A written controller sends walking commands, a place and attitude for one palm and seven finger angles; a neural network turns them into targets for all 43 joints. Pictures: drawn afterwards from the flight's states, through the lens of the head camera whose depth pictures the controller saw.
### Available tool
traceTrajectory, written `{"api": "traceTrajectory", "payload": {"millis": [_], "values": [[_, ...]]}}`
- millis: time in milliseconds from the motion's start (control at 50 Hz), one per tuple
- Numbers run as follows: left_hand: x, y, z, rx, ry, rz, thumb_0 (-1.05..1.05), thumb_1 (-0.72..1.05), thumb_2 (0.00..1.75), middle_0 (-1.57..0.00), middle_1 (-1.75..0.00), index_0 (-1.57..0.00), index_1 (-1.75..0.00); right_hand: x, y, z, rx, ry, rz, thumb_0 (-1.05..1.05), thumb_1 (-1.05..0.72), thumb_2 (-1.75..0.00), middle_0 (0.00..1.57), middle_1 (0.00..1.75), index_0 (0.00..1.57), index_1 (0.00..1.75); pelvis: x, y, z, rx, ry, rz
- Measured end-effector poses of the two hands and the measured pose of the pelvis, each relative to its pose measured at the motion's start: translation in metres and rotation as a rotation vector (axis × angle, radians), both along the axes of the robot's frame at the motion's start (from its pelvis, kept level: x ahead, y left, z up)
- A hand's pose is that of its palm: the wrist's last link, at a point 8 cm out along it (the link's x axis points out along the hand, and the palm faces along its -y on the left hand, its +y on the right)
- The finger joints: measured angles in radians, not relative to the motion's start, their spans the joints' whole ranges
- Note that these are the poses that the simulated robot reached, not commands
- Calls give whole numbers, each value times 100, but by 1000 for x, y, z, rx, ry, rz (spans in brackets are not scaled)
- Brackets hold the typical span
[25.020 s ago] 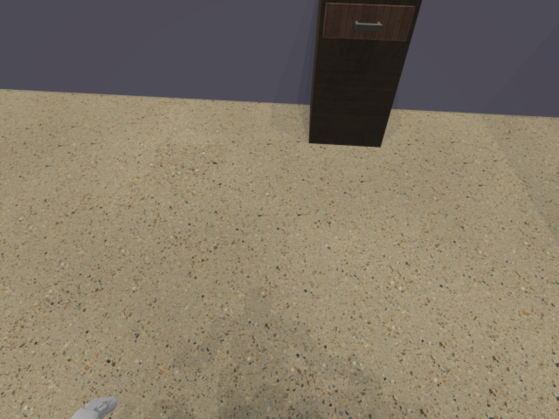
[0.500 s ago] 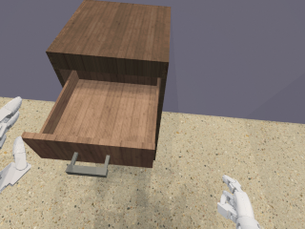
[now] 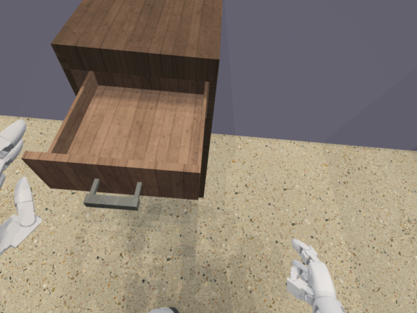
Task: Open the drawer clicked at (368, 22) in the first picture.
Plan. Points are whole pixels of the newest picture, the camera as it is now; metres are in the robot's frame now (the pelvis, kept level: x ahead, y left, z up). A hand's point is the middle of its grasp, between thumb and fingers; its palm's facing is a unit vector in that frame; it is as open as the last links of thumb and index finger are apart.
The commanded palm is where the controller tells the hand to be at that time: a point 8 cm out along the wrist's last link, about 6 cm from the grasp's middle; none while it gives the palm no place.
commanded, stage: step back with the hand held close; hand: left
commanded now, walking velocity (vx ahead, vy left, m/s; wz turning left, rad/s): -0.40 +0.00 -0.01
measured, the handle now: (115, 193) +0.35 +0.25 -0.08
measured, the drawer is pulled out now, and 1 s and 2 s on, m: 0.30 0.30 0.30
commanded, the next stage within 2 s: stop stepping back and stand still in 0.30 s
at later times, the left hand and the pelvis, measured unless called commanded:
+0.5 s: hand out of the picture +0.06 +0.16 +0.15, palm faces +0.27 -0.81 -0.53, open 7.4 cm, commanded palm -0.02 +0.22 +0.18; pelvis -0.14 -0.07 -0.01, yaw +2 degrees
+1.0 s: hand out of the picture -0.06 +0.13 +0.17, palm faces +0.39 -0.76 -0.52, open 7.4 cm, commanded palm -0.12 +0.18 +0.18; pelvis -0.21 -0.11 +0.00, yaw +7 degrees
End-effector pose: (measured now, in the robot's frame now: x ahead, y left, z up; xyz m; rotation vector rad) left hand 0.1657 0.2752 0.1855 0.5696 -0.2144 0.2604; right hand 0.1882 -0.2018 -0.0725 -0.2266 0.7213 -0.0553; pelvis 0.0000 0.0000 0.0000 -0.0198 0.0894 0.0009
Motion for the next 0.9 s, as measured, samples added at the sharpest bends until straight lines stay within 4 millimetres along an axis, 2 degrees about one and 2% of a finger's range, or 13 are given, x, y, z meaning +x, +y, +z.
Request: {"api": "traceTrajectory", "payload": {"millis": [100,180,240,300,360,440,480,560,660,720,780,840,900], "values": [[-15,-35,-5,25,54,-57,2,90,89,-21,-30,-21,-30,-13,-21,-10,46,-32,13,1,-90,-90,21,30,20,30,-34,-24,-6,-1,-2,-18],[-41,-57,2,37,82,-87,2,89,89,-21,-31,-22,-30,-37,-49,-10,47,2,-39,1,-90,-90,21,30,20,30,-52,-38,-1,13,-10,1],[-64,-58,5,36,96,-45,1,89,89,-21,-31,-22,-30,-57,-69,-1,2,33,-80,1,-90,-90,20,30,20,30,-60,-46,6,60,8,3],[-82,-52,-3,25,120,32,1,89,89,-21,-31,-22,-30,-71,-83,5,-48,47,-97,1,-90,-90,20,30,20,30,-72,-51,9,76,18,11],[-97,-50,-15,-9,131,71,1,89,89,-21,-31,-22,-30,-81,-90,5,-86,39,-89,1,-90,-90,20,30,20,30,-91,-52,4,52,16,33],[-119,-59,-22,-23,95,29,2,89,89,-21,-31,-22,-30,-101,-91,-2,-76,22,-92,1,-90,-90,20,30,19,30,-121,-56,-5,50,-8,45],[-134,-67,-18,-10,82,12,2,89,89,-21,-31,-22,-30,-115,-88,-1,-46,8,-73,1,-90,-90,20,30,19,30,-132,-63,-5,62,-19,36],[-166,-87,3,60,49,6,2,89,89,-21,-31,-22,-30,-144,-83,-5,31,-26,-37,1,-90,-90,20,30,20,30,-150,-79,-8,58,-50,36],[-200,-99,17,55,-14,48,2,89,89,-21,-31,-22,-30,-181,-94,-16,66,21,-26,1,-90,-90,20,30,20,30,-170,-93,-5,46,-75,53],[-212,-95,9,2,-6,103,1,89,89,-21,-31,-22,-30,-204,-110,-16,44,62,-45,1,-90,-90,21,30,20,30,-179,-97,1,69,-60,55],[-222,-93,-8,-49,35,148,1,89,89,-21,-31,-22,-30,-222,-128,-11,3,71,-65,1,-90,-90,21,30,20,30,-187,-102,4,82,-45,62],[-233,-97,-21,-93,60,153,1,89,89,-21,-31,-21,-30,-234,-144,-4,-56,55,-66,1,-90,-90,20,30,20,30,-197,-104,3,74,-39,72],[-245,-105,-21,-88,42,114,2,89,89,-21,-31,-21,-30,-243,-154,1,-104,25,-56,1,-90,-90,20,30,20,30,-210,-104,-1,54,-53,94]]}}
